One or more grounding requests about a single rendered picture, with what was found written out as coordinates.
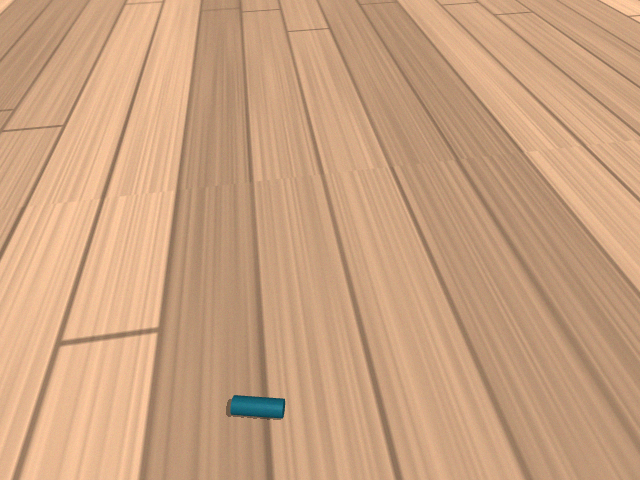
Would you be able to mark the can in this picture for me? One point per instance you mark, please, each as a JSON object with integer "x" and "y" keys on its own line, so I can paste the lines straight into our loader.
{"x": 257, "y": 406}

